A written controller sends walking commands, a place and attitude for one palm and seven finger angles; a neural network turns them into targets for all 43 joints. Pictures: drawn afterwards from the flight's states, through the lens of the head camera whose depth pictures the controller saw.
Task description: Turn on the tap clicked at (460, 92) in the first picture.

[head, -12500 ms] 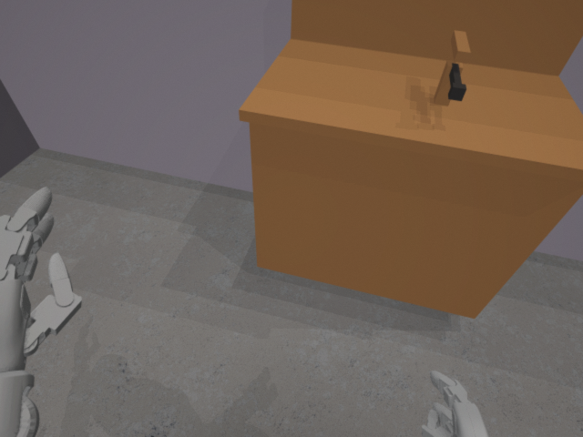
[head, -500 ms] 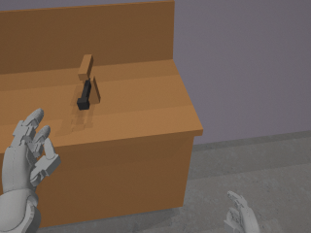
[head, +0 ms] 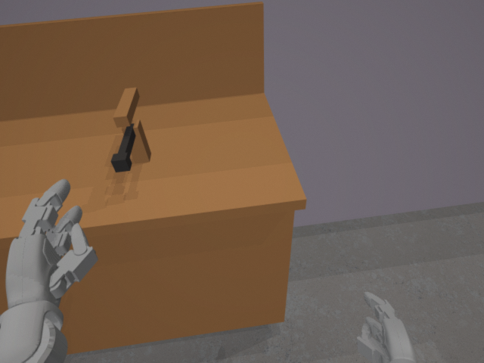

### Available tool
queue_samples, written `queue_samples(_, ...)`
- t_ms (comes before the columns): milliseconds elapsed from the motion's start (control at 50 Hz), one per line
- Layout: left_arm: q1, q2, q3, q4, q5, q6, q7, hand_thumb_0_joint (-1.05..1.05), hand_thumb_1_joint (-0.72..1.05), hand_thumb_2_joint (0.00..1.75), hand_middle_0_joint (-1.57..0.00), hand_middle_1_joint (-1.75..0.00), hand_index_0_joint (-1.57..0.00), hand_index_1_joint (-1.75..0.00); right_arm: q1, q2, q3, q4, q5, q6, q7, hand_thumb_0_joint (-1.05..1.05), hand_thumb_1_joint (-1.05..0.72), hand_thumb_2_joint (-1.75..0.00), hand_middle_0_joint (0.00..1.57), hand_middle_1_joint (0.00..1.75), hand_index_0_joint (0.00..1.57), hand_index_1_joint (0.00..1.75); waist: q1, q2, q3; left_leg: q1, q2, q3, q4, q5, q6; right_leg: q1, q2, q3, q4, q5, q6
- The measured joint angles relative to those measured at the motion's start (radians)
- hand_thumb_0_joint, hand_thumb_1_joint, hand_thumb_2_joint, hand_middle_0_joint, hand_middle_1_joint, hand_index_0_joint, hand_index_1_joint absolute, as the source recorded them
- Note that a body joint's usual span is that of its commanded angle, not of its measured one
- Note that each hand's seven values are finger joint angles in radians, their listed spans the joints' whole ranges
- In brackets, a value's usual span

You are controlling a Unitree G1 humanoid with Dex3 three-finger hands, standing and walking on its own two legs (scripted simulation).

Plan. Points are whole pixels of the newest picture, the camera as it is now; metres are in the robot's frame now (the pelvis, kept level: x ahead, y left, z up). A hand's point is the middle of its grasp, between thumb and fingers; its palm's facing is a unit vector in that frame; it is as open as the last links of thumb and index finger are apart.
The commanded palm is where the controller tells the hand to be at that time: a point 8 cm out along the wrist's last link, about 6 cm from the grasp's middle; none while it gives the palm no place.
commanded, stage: turn the palm inward beside the body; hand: left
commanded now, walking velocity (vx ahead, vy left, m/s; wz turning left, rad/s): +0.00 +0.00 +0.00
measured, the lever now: (121, 162) +0.42 +0.32 +0.13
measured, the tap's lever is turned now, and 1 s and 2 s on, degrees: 0 0 0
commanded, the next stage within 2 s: reach beside the lever's end, fingers flat in 0.20 s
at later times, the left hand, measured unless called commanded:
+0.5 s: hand (79, 236) +0.22 +0.27 +0.16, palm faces +0.45 -0.89 -0.08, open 7.4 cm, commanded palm +0.16 +0.30 +0.18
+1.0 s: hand (85, 224) +0.24 +0.28 +0.15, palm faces +0.51 -0.85 -0.10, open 7.4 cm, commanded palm +0.21 +0.32 +0.16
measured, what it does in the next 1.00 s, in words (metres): stands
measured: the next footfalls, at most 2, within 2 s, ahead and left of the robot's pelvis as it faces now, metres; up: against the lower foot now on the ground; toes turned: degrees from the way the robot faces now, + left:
none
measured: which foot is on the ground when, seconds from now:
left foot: down 0.00-1.00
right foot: down 0.00-1.00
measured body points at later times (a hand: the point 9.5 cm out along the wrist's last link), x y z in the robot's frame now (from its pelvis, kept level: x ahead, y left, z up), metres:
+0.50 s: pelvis +0.01 +0.03 +0.00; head -0.01 +0.01 +0.45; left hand +0.19 +0.31 +0.17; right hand +0.23 -0.16 -0.07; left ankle -0.02 +0.14 -0.73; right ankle +0.04 -0.07 -0.73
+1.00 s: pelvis +0.01 +0.02 +0.00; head +0.00 +0.00 +0.45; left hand +0.21 +0.32 +0.16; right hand +0.22 -0.19 -0.08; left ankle -0.02 +0.14 -0.73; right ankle +0.04 -0.07 -0.73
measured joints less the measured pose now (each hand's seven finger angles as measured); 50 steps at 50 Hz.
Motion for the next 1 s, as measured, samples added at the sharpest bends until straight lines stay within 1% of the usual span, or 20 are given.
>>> queue_samples(200, -0.014, 0.003, 0.013, 0.013, 0.001, -0.010, -0.017, 0.01, 0.90, 0.90, -0.20, -0.30, -0.20, -0.30, 0.016, 0.017, 0.015, -0.010, -0.007, -0.014, -0.004, 0.01, -0.91, -0.90, 0.20, 0.30, 0.20, 0.30, 0.009, -0.018, 0.001, 0.015, -0.021, 0.014, -0.015, -0.002, 0.021, 0.005, -0.020, 0.015, 0.004, -0.008, 0.014)
queue_samples(420, -0.042, -0.002, 0.019, 0.031, 0.005, 0.009, -0.044, 0.01, 0.90, 0.90, -0.20, -0.30, -0.20, -0.30, 0.024, 0.031, 0.031, -0.020, -0.014, -0.017, -0.006, 0.01, -0.90, -0.90, 0.20, 0.30, 0.20, 0.30, 0.010, -0.028, 0.002, 0.030, -0.039, 0.027, -0.032, -0.001, 0.039, 0.015, -0.036, 0.031, -0.005, -0.010, 0.035)
queue_samples(480, -0.062, -0.010, 0.014, 0.051, 0.009, 0.013, -0.041, 0.01, 0.90, 0.90, -0.20, -0.30, -0.20, -0.30, 0.022, 0.032, 0.032, -0.019, -0.015, -0.015, -0.009, 0.01, -0.90, -0.90, 0.20, 0.30, 0.20, 0.30, 0.011, -0.031, 0.005, 0.028, -0.042, 0.028, -0.034, 0.000, 0.042, 0.013, -0.039, 0.033, -0.006, -0.009, 0.038)
queue_samples(540, -0.091, -0.017, 0.005, 0.071, 0.024, 0.018, -0.031, 0.01, 0.90, 0.90, -0.20, -0.30, -0.20, -0.30, 0.019, 0.033, 0.032, -0.019, -0.018, -0.014, -0.011, 0.01, -0.90, -0.90, 0.20, 0.30, 0.20, 0.30, 0.011, -0.033, 0.011, 0.027, -0.044, 0.030, -0.037, 0.002, 0.043, 0.012, -0.041, 0.034, -0.009, -0.007, 0.040)
queue_samples(660, -0.114, -0.021, -0.015, 0.083, 0.046, 0.005, -0.023, 0.01, 0.90, 0.90, -0.20, -0.30, -0.20, -0.30, 0.023, 0.037, 0.029, -0.021, -0.026, -0.010, -0.011, 0.01, -0.90, -0.90, 0.20, 0.30, 0.20, 0.30, 0.007, -0.035, 0.009, 0.030, -0.044, 0.037, -0.050, 0.006, 0.043, 0.009, -0.041, 0.042, -0.016, -0.003, 0.041)
queue_samples(720, -0.117, -0.022, -0.017, 0.090, 0.045, 0.000, -0.024, 0.01, 0.90, 0.90, -0.20, -0.30, -0.20, -0.30, 0.026, 0.038, 0.027, -0.019, -0.026, -0.005, -0.010, 0.01, -0.90, -0.90, 0.20, 0.30, 0.20, 0.30, 0.003, -0.033, 0.006, 0.033, -0.043, 0.039, -0.056, 0.008, 0.042, 0.010, -0.039, 0.044, -0.019, -0.002, 0.040)
queue_samples(780, -0.123, -0.017, -0.004, 0.111, 0.038, 0.007, -0.027, 0.01, 0.90, 0.90, -0.20, -0.30, -0.20, -0.30, 0.026, 0.039, 0.027, -0.014, -0.024, 0.005, -0.013, 0.01, -0.90, -0.90, 0.20, 0.30, 0.20, 0.30, 0.001, -0.033, 0.004, 0.035, -0.039, 0.040, -0.061, 0.010, 0.040, 0.011, -0.036, 0.045, -0.022, -0.001, 0.037)
queue_samples(860, -0.147, -0.006, 0.031, 0.165, 0.034, 0.016, -0.021, 0.01, 0.90, 0.90, -0.20, -0.29, -0.20, -0.29, 0.023, 0.039, 0.025, -0.008, -0.019, 0.014, -0.021, 0.01, -0.90, -0.90, 0.20, 0.30, 0.20, 0.30, -0.001, -0.035, 0.009, 0.034, -0.032, 0.039, -0.063, 0.012, 0.034, 0.011, -0.029, 0.043, -0.027, 0.003, 0.031)
queue_samples(920, -0.175, 0.000, 0.058, 0.212, 0.032, 0.002, -0.017, 0.01, 0.90, 0.90, -0.20, -0.29, -0.20, -0.29, 0.022, 0.035, 0.022, -0.002, -0.018, 0.010, -0.026, 0.01, -0.90, -0.90, 0.20, 0.30, 0.20, 0.30, -0.001, -0.036, 0.014, 0.028, -0.027, 0.034, -0.061, 0.014, 0.029, 0.008, -0.024, 0.038, -0.029, 0.006, 0.025)
queue_samples(1000, -0.212, 0.006, 0.078, 0.264, 0.032, -0.035, -0.023, 0.01, 0.90, 0.90, -0.19, -0.28, -0.20, -0.28, 0.022, 0.027, 0.018, 0.007, -0.017, -0.004, -0.037, 0.01, -0.90, -0.90, 0.20, 0.30, 0.20, 0.30, -0.004, -0.034, 0.020, 0.021, -0.023, 0.028, -0.057, 0.016, 0.024, 0.003, -0.020, 0.031, -0.030, 0.009, 0.019)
